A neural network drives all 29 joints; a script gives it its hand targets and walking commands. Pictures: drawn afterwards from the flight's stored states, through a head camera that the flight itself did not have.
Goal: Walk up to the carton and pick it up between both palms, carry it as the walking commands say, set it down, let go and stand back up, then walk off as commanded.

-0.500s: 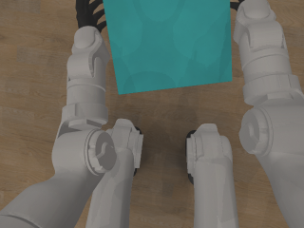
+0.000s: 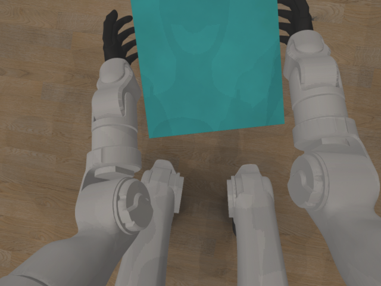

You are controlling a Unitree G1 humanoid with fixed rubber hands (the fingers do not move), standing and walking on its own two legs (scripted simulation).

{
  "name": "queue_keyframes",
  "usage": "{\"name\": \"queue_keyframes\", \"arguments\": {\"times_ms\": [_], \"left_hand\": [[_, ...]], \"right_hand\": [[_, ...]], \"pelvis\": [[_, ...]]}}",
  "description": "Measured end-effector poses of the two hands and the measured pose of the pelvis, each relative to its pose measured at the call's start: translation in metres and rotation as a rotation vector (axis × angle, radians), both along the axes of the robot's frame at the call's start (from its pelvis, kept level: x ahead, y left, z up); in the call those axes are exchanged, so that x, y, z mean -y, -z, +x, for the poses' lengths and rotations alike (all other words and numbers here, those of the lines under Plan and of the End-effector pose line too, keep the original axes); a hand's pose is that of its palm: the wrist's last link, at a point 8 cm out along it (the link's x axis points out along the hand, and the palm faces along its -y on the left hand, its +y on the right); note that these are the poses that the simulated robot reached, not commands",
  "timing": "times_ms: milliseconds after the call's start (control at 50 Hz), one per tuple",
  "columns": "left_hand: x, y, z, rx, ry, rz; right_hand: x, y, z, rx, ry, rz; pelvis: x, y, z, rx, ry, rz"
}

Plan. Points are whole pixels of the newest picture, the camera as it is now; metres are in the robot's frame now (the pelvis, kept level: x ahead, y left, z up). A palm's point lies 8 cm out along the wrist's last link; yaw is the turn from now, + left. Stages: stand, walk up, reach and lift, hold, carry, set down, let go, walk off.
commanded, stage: reach and lift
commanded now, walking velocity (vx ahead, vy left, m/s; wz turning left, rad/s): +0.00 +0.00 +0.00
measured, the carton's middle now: (205, 59) +0.53 +0.00 -0.18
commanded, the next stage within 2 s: none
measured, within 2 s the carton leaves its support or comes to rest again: neither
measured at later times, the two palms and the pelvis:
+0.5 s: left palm (95, 59) +0.48 +0.15 -0.01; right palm (316, 27) +0.51 -0.16 -0.02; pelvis +0.00 +0.00 +0.05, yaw -1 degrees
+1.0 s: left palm (62, 55) +0.46 +0.15 +0.06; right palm (341, 12) +0.50 -0.15 +0.05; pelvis +0.02 +0.00 +0.11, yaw -2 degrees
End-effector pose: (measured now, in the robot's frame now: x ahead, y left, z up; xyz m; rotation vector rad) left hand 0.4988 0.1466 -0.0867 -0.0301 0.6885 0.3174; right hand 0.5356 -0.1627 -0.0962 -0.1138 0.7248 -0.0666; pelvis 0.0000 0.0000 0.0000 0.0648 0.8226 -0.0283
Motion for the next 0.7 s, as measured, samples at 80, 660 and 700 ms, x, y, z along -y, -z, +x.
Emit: {"name": "queue_keyframes", "arguments": {"times_ms": [80,660,700], "left_hand": [[0.0,-0.012,-0.004,-0.001,-0.002,-0.001],[-0.005,-0.097,-0.03,-0.006,-0.015,-0.003],[-0.005,-0.103,-0.031,-0.006,-0.016,-0.003]], "right_hand": [[-0.001,-0.012,-0.004,-0.001,0.001,0.0],[-0.006,-0.098,-0.028,-0.004,0.009,0.008],[-0.006,-0.104,-0.03,-0.004,0.01,0.008]], "pelvis": [[0.0,-0.008,0.001,0.006,0.0,-0.003],[-0.001,-0.067,0.009,0.071,0.003,-0.02],[-0.001,-0.072,0.01,0.076,0.003,-0.021]]}}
